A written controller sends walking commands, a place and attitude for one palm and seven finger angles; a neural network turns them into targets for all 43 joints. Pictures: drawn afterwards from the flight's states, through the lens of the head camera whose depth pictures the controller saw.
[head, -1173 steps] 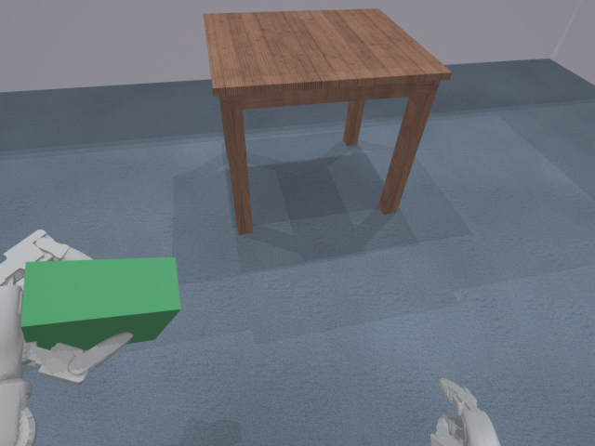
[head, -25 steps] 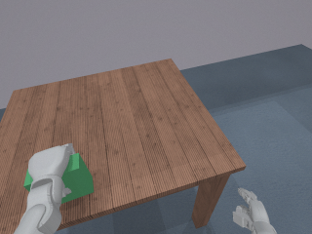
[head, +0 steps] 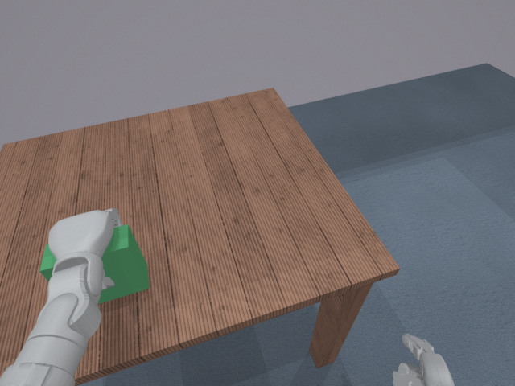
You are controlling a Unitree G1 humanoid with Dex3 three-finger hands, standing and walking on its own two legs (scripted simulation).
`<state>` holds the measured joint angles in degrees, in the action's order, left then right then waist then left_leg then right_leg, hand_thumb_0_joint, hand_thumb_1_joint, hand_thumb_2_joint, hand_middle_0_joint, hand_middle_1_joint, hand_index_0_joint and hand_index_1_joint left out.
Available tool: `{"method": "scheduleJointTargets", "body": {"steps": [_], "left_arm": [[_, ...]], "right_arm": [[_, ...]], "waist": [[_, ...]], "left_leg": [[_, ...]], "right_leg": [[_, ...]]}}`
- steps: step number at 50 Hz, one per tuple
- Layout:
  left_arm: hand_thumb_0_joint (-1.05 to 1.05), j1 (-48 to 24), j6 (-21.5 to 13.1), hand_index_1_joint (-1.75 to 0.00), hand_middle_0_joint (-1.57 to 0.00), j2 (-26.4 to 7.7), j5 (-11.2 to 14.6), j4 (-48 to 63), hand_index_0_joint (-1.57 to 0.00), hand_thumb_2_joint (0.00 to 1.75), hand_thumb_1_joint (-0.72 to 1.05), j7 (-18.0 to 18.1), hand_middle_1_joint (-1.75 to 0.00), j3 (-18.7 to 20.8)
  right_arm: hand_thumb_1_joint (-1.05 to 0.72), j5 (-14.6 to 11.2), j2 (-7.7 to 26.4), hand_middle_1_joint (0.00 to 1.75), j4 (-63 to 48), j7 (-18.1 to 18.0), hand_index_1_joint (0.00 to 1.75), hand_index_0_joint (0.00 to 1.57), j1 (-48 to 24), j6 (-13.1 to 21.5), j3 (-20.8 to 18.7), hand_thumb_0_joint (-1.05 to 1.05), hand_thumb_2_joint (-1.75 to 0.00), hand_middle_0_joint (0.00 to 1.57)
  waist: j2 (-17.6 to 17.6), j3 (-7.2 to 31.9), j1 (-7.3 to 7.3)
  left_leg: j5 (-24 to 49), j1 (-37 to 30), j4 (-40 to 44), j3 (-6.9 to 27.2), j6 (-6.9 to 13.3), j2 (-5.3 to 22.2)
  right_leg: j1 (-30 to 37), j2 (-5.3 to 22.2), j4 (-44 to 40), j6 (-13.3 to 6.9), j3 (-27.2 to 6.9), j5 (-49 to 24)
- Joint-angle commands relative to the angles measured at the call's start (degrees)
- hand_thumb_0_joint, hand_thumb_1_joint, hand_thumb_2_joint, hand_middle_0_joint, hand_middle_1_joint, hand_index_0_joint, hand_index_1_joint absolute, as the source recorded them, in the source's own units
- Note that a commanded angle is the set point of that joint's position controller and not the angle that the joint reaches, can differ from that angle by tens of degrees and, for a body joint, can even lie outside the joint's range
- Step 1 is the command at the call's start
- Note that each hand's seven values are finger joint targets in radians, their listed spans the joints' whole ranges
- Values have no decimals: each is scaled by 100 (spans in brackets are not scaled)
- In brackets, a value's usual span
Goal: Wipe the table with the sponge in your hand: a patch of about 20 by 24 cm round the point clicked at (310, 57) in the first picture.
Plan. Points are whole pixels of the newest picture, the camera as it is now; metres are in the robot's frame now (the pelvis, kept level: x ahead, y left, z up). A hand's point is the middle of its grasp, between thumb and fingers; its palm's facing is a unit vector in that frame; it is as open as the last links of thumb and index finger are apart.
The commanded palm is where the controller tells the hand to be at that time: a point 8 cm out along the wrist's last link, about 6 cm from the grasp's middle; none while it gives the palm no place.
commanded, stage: wipe forward along the first lane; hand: left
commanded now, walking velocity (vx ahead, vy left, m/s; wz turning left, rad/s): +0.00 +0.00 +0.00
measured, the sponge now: (105, 274) +0.28 +0.32 -0.02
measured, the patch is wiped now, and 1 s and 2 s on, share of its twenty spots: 0.40 0.65 0.65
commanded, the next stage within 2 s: slide across to the middle lane in 0.96 s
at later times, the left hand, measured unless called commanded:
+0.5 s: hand (94, 231) +0.33 +0.35 +0.03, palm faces -0.12 -0.02 -0.99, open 9.8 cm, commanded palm +0.32 +0.35 +0.07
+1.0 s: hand (91, 207) +0.38 +0.38 +0.04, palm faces -0.13 -0.02 -0.99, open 9.8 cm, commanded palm +0.37 +0.37 +0.07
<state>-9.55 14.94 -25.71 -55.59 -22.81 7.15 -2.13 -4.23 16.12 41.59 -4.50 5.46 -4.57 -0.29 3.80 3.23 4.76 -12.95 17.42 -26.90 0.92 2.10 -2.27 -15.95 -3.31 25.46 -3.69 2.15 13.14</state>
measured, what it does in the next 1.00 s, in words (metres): stands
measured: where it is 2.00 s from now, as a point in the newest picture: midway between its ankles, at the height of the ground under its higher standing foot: outside the picture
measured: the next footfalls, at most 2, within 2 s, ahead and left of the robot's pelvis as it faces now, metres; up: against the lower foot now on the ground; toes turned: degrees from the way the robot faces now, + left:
none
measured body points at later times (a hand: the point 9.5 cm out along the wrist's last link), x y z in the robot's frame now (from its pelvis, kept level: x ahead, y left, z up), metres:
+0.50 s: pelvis -0.01 +0.00 -0.01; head +0.02 -0.01 +0.44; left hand +0.33 +0.34 +0.09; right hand +0.13 -0.27 -0.13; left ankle +0.01 +0.10 -0.74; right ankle +0.00 -0.08 -0.74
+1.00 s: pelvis +0.00 +0.02 -0.01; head +0.05 +0.02 +0.44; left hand +0.39 +0.37 +0.09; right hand +0.09 -0.26 -0.13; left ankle +0.01 +0.10 -0.74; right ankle +0.00 -0.08 -0.74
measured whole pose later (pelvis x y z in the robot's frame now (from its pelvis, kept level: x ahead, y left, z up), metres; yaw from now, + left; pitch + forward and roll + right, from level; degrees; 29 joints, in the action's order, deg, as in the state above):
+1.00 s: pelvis +0.00 +0.02 -0.01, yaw -1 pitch +12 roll -2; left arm -35.0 3.1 -36.2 -59.2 -56.3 9.4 4.4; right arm -5.3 16.5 42.0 -3.4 13.7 -7.1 -1.0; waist 2.3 6.7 -1.1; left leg -15.2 31.2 -34.3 0.8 3.3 -1.8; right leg -28.1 -3.8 29.2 -2.5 2.4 13.4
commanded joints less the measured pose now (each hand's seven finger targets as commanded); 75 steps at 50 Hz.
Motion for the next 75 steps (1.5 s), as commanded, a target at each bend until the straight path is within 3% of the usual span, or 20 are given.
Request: {"method": "scheduleJointTargets", "body": {"steps": [1,7,10,17,18,22,30,32,39,41,42,47,50,53,58,63,68,71,73,75], "left_arm": [[0,-1481,-31,-160,-120,-1426,-228,190,-120,130,10,181,-160,531],[0,-1680,-232,-160,-120,-1775,-254,-300,-120,130,10,206,-160,826],[0,-1935,-335,-160,-120,-1688,-288,-607,-120,130,10,215,-160,653],[0,-2488,-573,-160,-120,-2275,-351,-1049,-120,130,10,295,-160,1035],[0,-2503,-586,-160,-120,-2067,-358,-1157,-120,130,10,304,-160,809],[0,-2921,-681,-160,-120,-2389,-438,-1395,-120,130,10,336,-160,981],[0,-3569,-879,-160,-120,-2308,-468,-1999,-120,130,10,405,-160,729],[0,-3590,-933,-160,-120,-2603,-449,-2091,-120,130,10,432,-160,1008],[0,-3922,-955,-160,-120,-2467,-489,-2433,-120,130,10,454,-160,728],[0,-4050,-964,-160,-120,-2602,-508,-2512,-120,130,10,454,-160,798],[0,-4005,-1007,-160,-120,-2878,-471,-2538,-120,130,10,461,-160,1096],[0,-4161,-1051,-160,-120,-2891,-525,-2665,-120,130,10,455,-160,1026],[0,-4391,-1038,-160,-120,-2677,-648,-2792,-120,130,10,452,-160,711],[0,-4246,-1071,-160,-120,-2768,-617,-2854,-120,130,10,435,-160,846],[0,-4386,-1198,-160,-120,-2097,-379,-1996,-120,130,10,474,-160,492],[0,-4408,-1014,-160,-120,-1723,-18,-1720,-120,130,10,587,-160,383],[0,-4748,-614,-160,-120,-1290,-219,-1608,-120,130,10,569,-160,-79],[0,-4960,-434,-160,-120,-1356,-242,-1701,-120,130,10,554,-160,-62],[0,-5072,-393,-160,-120,-994,-155,-1589,-120,130,10,531,-160,-284],[0,-5142,-347,-160,-120,-989,-215,-1590,-120,130,10,524,-160,-302]], "right_arm": [[-90,8,700,30,-804,-67,30,20,-645,230,-215,0,-90,20],[-90,-7,789,30,-778,-49,30,20,-451,187,-252,0,-90,20],[-90,-19,792,30,-769,-46,30,20,-301,166,-260,0,-90,20],[-90,-43,852,30,-717,-57,30,20,-132,117,-287,0,-90,20],[-90,-40,827,30,-743,-55,30,20,-44,115,-293,0,-90,20],[-90,-63,857,30,-690,-50,30,20,15,101,-295,0,-90,20],[-90,-73,885,30,-636,-49,30,20,387,69,-328,0,-90,20],[-90,-86,916,30,-612,-45,30,20,389,53,-323,0,-90,20],[-90,-88,925,30,-569,0,30,20,639,-20,-339,0,-90,20],[-90,-84,952,30,-536,13,30,20,699,-29,-355,0,-90,20],[-90,-80,975,30,-511,6,30,20,686,-39,-348,0,-90,20],[-90,-88,985,30,-496,34,30,20,777,-79,-354,0,-90,20],[-90,-63,978,30,-476,58,30,20,908,-102,-371,0,-90,20],[-90,-39,991,30,-462,61,30,20,996,-133,-401,0,-90,20],[-90,-31,885,30,-528,97,30,20,895,-118,-481,0,-90,20],[-90,-76,854,30,-482,105,30,20,708,-103,-487,0,-90,20],[-90,-65,814,30,-429,163,30,20,562,-116,-432,0,-90,20],[-90,-71,789,30,-433,148,30,20,467,-158,-380,0,-90,20],[-90,-37,757,30,-432,135,30,20,457,-152,-384,0,-90,20],[-90,-29,742,30,-464,147,30,20,409,-174,-355,0,-90,20]], "waist": [[-469,1068,-123],[-478,1155,-126],[-547,1079,-245],[-541,1166,-277],[-437,1136,-325],[-182,1259,-323],[-440,1466,-549],[-294,1580,-468],[-247,1578,-614],[-296,1617,-637],[-285,1725,-546],[-153,1777,-589],[-36,1672,-706],[-21,1872,-636],[296,2388,-607],[4,2061,-619],[328,1875,-618],[135,1894,-633],[160,1953,-671],[102,2097,-649]], "left_leg": [[739,-117,158,250,132,-69],[711,106,53,238,146,-58],[540,291,4,200,157,-39],[374,510,-63,205,190,-24],[287,537,-70,160,203,-25],[247,539,-97,182,198,-1],[163,670,-223,194,208,61],[275,679,-224,232,202,66],[455,634,-314,245,186,97],[455,644,-349,235,195,116],[580,672,-336,268,197,111],[741,630,-367,286,171,120],[764,541,-426,287,152,148],[1052,371,-474,327,126,169],[1818,-478,-516,451,-7,272],[1673,-624,-319,579,-50,331],[1783,-1009,-164,822,-231,385],[1551,-899,-110,797,-251,353],[1751,-1072,-127,811,-281,374],[1939,-1096,-167,825,-313,385]], "right_leg": [[467,263,-375,-50,-706,-1046],[405,255,-295,-64,-762,-1147],[255,281,-284,-14,-682,-985],[156,276,-254,-19,-753,-784],[128,297,-269,14,-650,-639],[-27,282,-261,-23,-682,-478],[-234,259,-183,37,-537,-400],[-213,236,-143,-5,-571,-484],[-396,200,-81,10,-449,-617],[-417,207,-88,19,-471,-641],[-320,189,-54,-12,-502,-759],[-431,170,-4,-19,-461,-830],[-692,155,17,-24,-378,-739],[-659,119,72,-52,-336,-882],[-718,82,109,-66,-293,-1147],[-746,79,-28,-29,-226,-927],[-1070,77,18,-77,-129,-727],[-932,104,-6,-68,-146,-694],[-961,86,2,-78,-104,-782],[-914,102,36,-74,-125,-885]]}}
